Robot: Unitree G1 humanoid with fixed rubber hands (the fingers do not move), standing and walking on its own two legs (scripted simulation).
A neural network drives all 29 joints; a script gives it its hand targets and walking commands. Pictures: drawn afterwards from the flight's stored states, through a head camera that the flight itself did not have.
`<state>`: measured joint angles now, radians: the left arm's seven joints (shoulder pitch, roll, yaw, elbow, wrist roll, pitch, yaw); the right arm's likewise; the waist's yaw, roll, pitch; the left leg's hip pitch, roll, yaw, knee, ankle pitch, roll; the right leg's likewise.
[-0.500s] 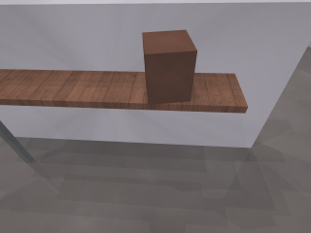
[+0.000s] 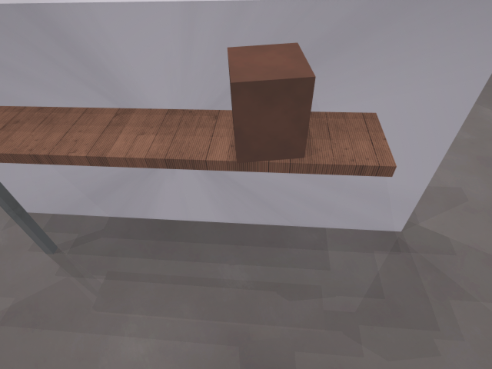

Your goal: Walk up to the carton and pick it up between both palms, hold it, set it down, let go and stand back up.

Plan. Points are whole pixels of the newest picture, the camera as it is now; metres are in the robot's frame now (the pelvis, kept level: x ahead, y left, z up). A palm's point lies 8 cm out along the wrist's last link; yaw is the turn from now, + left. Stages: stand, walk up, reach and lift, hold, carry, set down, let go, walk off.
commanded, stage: stand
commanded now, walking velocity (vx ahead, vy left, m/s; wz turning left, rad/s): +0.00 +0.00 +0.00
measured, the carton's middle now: (266, 103) +0.82 -0.02 +0.02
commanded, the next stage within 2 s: walk up in 0.28 s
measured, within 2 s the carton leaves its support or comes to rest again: neither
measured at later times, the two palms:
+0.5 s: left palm out of the picture +0.10 +0.30 -0.10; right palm out of the picture +0.09 -0.30 -0.11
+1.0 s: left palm (117, 293) +0.30 +0.29 -0.08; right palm out of the picture +0.12 -0.33 -0.12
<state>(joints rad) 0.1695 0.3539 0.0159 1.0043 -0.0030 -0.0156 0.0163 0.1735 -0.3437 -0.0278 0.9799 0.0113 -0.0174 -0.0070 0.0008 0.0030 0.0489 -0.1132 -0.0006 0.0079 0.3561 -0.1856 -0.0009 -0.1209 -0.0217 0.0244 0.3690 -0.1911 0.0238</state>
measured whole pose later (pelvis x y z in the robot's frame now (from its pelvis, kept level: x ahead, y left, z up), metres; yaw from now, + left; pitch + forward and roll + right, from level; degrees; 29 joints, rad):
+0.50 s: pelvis +0.01 +0.00 +0.00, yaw +0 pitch -3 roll +0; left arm 0.17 0.35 0.04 0.99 0.01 -0.01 0.01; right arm 0.19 -0.35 -0.04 0.98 -0.01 -0.02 0.00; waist 0.00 0.00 0.04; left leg -0.11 0.01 0.01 0.39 -0.26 0.01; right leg -0.11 -0.01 0.02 0.40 -0.26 0.00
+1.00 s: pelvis +0.12 -0.01 -0.04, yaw -2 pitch -5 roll +0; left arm 0.24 0.42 0.08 0.54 0.06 -0.03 -0.02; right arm 0.52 -0.43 -0.09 0.59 -0.02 -0.02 0.01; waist -0.06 0.01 0.12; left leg -0.10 -0.01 0.00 0.83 -0.56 0.02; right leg -0.45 -0.02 -0.05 0.69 -0.14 -0.04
